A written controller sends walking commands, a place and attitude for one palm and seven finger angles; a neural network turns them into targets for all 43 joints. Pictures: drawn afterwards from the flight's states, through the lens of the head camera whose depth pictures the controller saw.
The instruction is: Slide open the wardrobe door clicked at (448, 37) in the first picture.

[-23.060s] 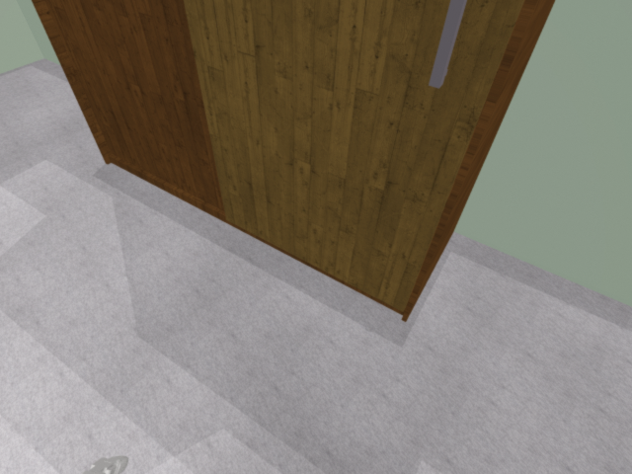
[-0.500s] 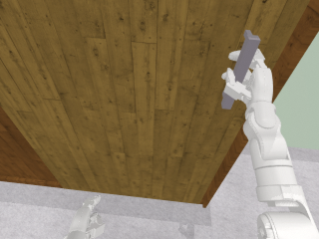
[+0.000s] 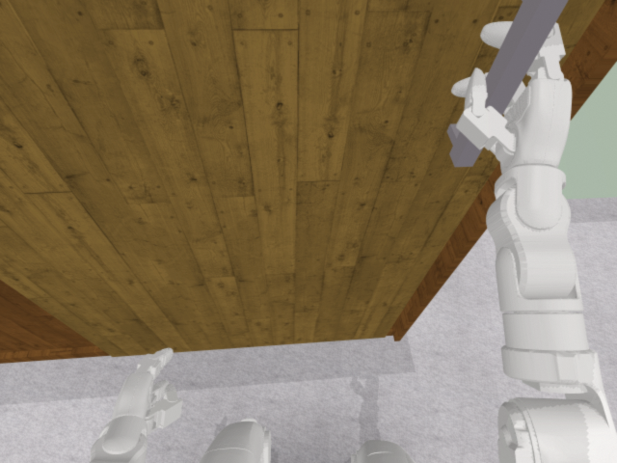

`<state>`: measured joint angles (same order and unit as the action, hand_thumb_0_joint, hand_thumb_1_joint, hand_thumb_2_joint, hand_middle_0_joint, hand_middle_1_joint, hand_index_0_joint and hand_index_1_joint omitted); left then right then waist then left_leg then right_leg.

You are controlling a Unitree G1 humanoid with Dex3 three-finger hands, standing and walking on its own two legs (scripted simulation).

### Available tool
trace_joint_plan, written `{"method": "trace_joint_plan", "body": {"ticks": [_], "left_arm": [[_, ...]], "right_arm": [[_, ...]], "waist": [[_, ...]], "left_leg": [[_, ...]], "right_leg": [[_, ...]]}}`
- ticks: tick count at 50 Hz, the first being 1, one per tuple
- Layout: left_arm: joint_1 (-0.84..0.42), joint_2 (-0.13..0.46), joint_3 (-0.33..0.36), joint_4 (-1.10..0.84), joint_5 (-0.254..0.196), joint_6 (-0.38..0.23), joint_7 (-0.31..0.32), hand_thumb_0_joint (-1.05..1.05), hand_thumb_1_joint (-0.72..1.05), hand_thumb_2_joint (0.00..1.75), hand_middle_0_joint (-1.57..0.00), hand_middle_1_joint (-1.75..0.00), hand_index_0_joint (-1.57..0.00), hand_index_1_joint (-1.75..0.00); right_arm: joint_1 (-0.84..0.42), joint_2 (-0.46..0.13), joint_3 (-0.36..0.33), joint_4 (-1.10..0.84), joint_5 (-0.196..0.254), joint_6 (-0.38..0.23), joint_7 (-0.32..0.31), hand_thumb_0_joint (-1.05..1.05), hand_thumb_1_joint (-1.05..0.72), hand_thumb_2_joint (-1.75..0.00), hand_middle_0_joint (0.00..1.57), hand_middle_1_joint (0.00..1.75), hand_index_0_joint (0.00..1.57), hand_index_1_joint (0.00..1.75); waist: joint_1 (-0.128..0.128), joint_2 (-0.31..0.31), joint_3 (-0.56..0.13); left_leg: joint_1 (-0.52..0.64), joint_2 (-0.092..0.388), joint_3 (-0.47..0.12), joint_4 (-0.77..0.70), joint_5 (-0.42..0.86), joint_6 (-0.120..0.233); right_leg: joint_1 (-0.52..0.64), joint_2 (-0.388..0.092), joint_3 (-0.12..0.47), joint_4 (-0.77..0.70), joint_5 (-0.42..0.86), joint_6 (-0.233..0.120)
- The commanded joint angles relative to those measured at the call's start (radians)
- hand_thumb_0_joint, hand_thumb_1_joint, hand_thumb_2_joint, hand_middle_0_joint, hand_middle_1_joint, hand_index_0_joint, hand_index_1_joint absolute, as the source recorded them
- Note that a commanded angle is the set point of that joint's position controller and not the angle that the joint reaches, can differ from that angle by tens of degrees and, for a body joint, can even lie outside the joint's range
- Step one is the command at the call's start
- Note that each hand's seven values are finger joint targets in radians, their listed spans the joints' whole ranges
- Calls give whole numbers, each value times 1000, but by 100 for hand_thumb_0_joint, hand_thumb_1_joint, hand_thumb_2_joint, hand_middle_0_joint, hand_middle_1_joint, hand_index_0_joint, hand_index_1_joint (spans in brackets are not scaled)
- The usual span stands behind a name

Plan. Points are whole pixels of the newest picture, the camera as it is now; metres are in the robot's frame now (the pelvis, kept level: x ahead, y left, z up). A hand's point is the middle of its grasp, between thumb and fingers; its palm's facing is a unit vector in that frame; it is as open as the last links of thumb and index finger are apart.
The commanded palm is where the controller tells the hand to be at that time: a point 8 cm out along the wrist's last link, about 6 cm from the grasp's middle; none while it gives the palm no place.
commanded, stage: step sideways, sliding the door along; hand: right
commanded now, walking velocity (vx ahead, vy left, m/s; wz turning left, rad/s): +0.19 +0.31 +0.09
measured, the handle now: (489, 82) +0.45 -0.20 +0.24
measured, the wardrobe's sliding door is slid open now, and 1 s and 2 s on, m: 0.04 0.31 0.59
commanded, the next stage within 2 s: none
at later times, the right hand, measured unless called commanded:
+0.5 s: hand (375, 113) +0.41 -0.07 +0.23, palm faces +0.34 +0.94 -0.07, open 6.8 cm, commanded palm +0.37 -0.05 +0.22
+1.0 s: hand (196, 122) +0.39 +0.10 +0.23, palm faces +0.11 +0.99 -0.05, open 7.0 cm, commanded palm +0.37 +0.08 +0.21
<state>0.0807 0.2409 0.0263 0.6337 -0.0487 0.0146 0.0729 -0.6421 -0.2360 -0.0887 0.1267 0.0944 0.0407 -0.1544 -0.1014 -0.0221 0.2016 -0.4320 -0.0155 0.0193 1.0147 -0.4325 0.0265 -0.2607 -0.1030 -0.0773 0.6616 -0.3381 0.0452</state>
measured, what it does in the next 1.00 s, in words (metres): steps to the left: left foot, then right foot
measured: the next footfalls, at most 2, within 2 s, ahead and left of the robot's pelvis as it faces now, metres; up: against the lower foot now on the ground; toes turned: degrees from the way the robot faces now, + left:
left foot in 0.20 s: +0.14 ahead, +0.26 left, -0.01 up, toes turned +2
right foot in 0.34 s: +0.06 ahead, -0.06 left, +0.00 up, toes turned -13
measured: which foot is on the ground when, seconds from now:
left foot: up 0.00-0.18, down 0.20-0.34, up 0.36-0.58, down 0.60-0.80, up 0.82-1.00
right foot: down 0.00-0.22, up 0.24-0.32, down 0.34-0.62, up 0.64-0.78, down 0.80-1.00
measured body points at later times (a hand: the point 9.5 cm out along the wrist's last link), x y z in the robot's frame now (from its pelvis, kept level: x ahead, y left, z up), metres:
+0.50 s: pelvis +0.07 +0.14 +0.01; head +0.16 +0.11 +0.45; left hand +0.33 +0.32 -0.07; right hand +0.38 -0.12 +0.23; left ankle +0.10 +0.28 -0.66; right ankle +0.03 -0.05 -0.72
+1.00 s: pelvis +0.07 +0.22 +0.02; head +0.15 +0.21 +0.46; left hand +0.29 +0.41 -0.07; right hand +0.38 +0.05 +0.23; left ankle +0.10 +0.38 -0.65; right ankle +0.06 +0.07 -0.72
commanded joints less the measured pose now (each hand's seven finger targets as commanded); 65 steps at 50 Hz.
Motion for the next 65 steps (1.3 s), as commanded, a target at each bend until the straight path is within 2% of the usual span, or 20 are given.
{"method": "trace_joint_plan", "body": {"ticks": [1,8,11,12,15,16,17,18,26,29,31,37,38,40,41,45,53,55,58,65], "left_arm": [[-84,85,19,-166,-6,-52,-33,0,90,90,-20,-30,-20,-30],[-101,84,21,-224,-22,-78,-52,0,90,90,-20,-30,-20,-30],[-131,20,2,-202,-12,-95,-43,0,90,90,-20,-30,-20,-30],[-129,17,-7,-172,-6,-104,-35,0,90,90,-20,-30,-20,-30],[-112,15,3,-175,-7,-106,-20,0,90,90,-20,-30,-20,-30],[-101,53,18,-182,-5,-102,-23,0,90,90,-20,-30,-20,-30],[-118,90,39,-216,9,-96,-41,0,90,90,-20,-30,-20,-30],[-117,79,37,-228,12,-86,-82,0,90,90,-20,-30,-20,-30],[-131,52,37,-280,7,-147,-100,0,90,90,-20,-30,-20,-30],[-140,34,19,-299,-16,-162,-90,0,90,90,-20,-30,-20,-30],[-198,-9,-2,-304,-10,-174,-65,0,90,90,-20,-30,-20,-30],[-144,-5,-14,-198,4,-154,-64,0,90,90,-20,-30,-20,-30],[-144,6,-2,-197,6,-133,-64,0,90,90,-20,-30,-20,-30],[-154,75,38,-266,20,-111,-87,0,90,90,-20,-30,-20,-30],[-140,86,43,-260,26,-104,-106,0,90,90,-20,-30,-20,-30],[-143,65,28,-250,33,-94,-102,0,90,90,-20,-30,-20,-30],[-157,32,20,-248,25,-105,-72,0,90,90,-20,-30,-20,-30],[-171,16,6,-249,13,-115,-67,0,90,90,-20,-30,-20,-30],[-217,-36,-34,-244,21,-122,-42,0,90,90,-20,-30,-20,-30],[-132,7,-6,-165,19,-54,-18,0,90,90,-20,-30,-20,-30]], "right_arm": [[-549,132,281,-455,-1,-150,99,0,-90,-90,45,140,45,140],[-392,70,237,-527,-5,-138,88,0,-90,-90,45,140,45,140],[-289,-51,165,-570,-30,-140,70,0,-90,-90,45,140,45,140],[-239,-55,164,-543,-38,-131,62,0,-90,-90,45,140,45,140],[-272,21,204,-732,-18,-171,65,0,-90,-90,45,140,45,140],[-245,60,228,-762,-5,-183,68,0,-90,-90,45,140,45,140],[-224,83,246,-792,0,-196,76,0,-90,-90,45,140,45,140],[-203,108,230,-696,-34,-199,78,0,-90,-90,45,140,45,140],[-95,84,247,-775,-43,-184,77,0,-90,-90,45,140,45,140],[-16,40,224,-843,-54,-194,73,0,-90,-90,45,140,45,140],[63,-64,162,-895,-59,-197,61,0,-90,-90,45,140,45,140],[41,35,222,-1056,-27,-273,35,0,-90,-90,45,140,45,140],[72,65,257,-1003,-33,-283,43,0,-90,-90,45,140,45,140],[117,111,301,-1000,-45,-282,72,0,-90,-90,45,140,45,140],[116,102,266,-885,-76,-268,74,0,-90,-90,45,140,45,140],[0,88,246,-839,-73,-216,64,0,-90,-90,45,140,45,140],[77,0,143,-738,-64,-186,55,0,-90,-90,45,140,45,140],[63,-10,140,-762,-60,-194,53,0,-90,-90,45,140,45,140],[98,-124,79,-795,-54,-190,35,0,-90,-90,45,140,45,140],[-18,-137,-6,-746,-27,-215,16,0,-90,-90,45,140,45,140]], "waist": [[116,-137,-444],[106,-187,-525],[88,279,-541],[94,202,-513],[120,232,-541],[133,40,-593],[117,-242,-581],[91,-155,-605],[105,-287,-466],[86,-78,-503],[57,316,-518],[112,206,-560],[127,156,-576],[86,-215,-632],[82,-105,-634],[100,-241,-423],[109,-239,-438],[98,-155,-464],[50,292,-508],[94,175,-632]], "left_leg": [[-194,106,-82,-30,-32,-29],[255,11,99,-468,296,-41],[572,295,-153,-472,1331,80],[525,310,-138,-469,1416,76],[422,223,-30,-302,1228,34],[170,129,52,-182,846,-52],[-108,29,22,26,19,-87],[-114,51,-83,149,-199,-55],[41,0,33,-309,126,-40],[307,14,25,-577,570,-38],[501,289,-280,-520,1521,76],[524,253,-194,-388,1322,115],[393,206,-125,-326,1130,65],[-88,25,-72,-11,-84,-56],[-86,18,-151,155,-121,-44],[-233,45,-79,111,-70,-64],[108,-19,29,-402,125,-57],[236,2,18,-596,330,-49],[370,318,-297,-609,1316,99],[500,235,-191,-471,1035,109]], "right_leg": [[443,-354,246,-197,662,-228],[310,-194,18,-18,653,-79],[-108,47,-25,312,-89,-43],[-126,71,-16,298,-199,-31],[77,-28,-4,-25,204,-38],[378,-173,135,-116,814,-98],[583,-404,362,-164,1349,-202],[550,-442,334,-133,1345,-236],[489,-270,-4,-95,1022,-88],[349,-176,-25,105,767,-55],[-62,67,-6,380,-262,-30],[-16,6,50,-37,-42,-5],[179,-41,40,-165,283,-13],[538,-445,412,-186,1288,-213],[480,-447,346,-171,1137,-251],[464,-363,144,-192,1022,-189],[398,-299,3,-169,893,-90],[340,-240,-13,-57,705,-57],[-53,63,-1,327,-325,-46],[-1,42,1,-56,-38,-9]]}}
